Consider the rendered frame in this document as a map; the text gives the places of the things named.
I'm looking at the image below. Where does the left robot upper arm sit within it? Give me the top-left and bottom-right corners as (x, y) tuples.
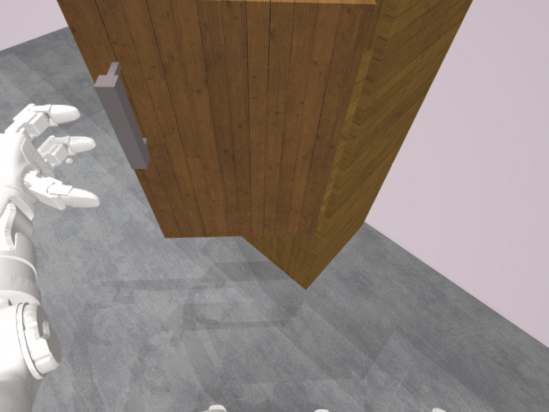
(0, 302), (62, 412)

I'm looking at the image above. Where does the handle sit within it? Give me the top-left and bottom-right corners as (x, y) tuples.
(94, 62), (150, 169)

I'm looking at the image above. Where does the robot left hand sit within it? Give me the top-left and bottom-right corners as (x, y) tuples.
(0, 104), (100, 210)

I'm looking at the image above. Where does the left robot forearm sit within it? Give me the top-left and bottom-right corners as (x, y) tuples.
(0, 185), (41, 309)

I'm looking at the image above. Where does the cupboard door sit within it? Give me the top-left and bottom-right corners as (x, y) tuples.
(57, 0), (377, 238)

